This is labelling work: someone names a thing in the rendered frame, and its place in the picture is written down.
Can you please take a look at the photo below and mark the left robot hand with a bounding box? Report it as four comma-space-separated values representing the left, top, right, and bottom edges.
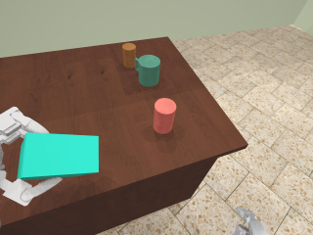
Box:
0, 107, 63, 206

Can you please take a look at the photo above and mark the sponge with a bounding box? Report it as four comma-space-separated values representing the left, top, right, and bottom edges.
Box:
17, 132, 99, 180

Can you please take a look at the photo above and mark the table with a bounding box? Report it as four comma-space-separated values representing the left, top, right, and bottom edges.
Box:
0, 36, 248, 235

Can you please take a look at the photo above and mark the right robot hand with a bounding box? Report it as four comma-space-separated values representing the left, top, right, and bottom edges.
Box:
232, 206, 268, 235

